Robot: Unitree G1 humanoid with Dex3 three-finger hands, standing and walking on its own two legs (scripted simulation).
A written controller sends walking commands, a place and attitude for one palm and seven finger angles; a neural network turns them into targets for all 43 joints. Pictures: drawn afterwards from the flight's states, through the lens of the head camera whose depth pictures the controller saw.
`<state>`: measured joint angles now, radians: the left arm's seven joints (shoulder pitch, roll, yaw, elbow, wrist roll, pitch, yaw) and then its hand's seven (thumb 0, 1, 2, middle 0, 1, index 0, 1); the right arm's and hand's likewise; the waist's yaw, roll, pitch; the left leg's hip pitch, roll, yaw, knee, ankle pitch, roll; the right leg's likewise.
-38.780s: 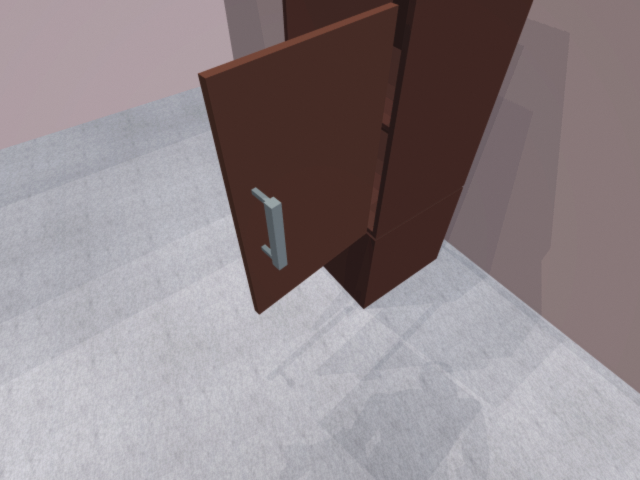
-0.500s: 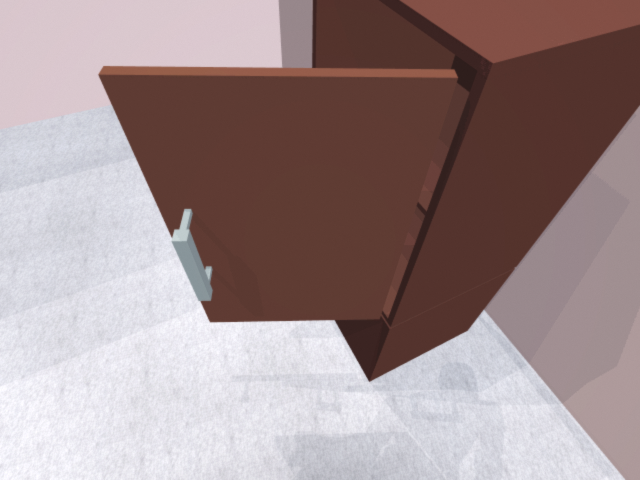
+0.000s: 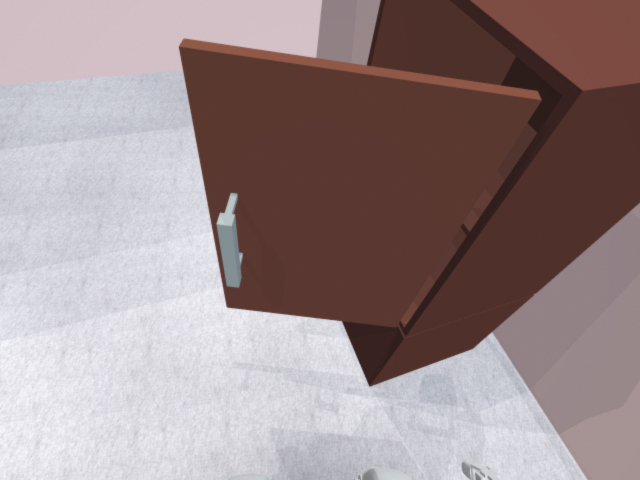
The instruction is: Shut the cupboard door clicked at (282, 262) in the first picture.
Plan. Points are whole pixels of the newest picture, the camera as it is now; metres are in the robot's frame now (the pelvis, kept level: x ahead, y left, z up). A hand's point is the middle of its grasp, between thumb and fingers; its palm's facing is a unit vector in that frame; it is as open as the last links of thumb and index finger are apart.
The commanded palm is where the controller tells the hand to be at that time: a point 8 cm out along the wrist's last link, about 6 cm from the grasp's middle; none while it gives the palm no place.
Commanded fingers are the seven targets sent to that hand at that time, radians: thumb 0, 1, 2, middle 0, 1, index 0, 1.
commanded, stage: come to a stop and stand still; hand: left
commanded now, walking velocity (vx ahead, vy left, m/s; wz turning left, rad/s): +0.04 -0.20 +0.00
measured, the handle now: (233, 243) +0.44 +0.18 -0.04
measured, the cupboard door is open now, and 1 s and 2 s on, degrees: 65 65 65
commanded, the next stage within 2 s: look again from close up in 1.58 s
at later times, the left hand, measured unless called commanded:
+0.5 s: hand out of the picture -0.07 +0.17 -0.16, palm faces +0.02 -0.99 -0.17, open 7.4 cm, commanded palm none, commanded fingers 0.00 0.90 0.90 -0.20 -0.30 -0.20 -0.30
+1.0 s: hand out of the picture -0.10 +0.15 -0.18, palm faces +0.08 -0.99 -0.09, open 7.4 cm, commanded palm none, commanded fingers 0.00 0.90 0.90 -0.20 -0.30 -0.20 -0.30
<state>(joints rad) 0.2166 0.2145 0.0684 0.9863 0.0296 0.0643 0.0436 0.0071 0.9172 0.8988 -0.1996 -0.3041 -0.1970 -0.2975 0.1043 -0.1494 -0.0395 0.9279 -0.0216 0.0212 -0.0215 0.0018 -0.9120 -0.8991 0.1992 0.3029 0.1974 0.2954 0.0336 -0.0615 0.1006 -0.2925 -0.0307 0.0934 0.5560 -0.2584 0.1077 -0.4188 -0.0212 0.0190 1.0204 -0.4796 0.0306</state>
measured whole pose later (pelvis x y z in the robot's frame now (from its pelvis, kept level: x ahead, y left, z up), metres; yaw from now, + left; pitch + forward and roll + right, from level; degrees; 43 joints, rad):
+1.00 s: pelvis -0.06 +0.02 +0.00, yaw -1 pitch +0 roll +0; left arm 0.38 0.09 0.02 1.12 0.03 0.00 0.03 0.01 0.91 0.90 -0.20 -0.30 -0.20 -0.30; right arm 0.28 -0.11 -0.03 1.14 -0.02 0.00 -0.04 0.03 -0.95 -0.90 0.20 0.30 0.20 0.30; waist 0.04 -0.06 0.02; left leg -0.20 0.04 0.08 0.51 -0.30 -0.01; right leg -0.13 -0.06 -0.08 0.49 -0.35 0.02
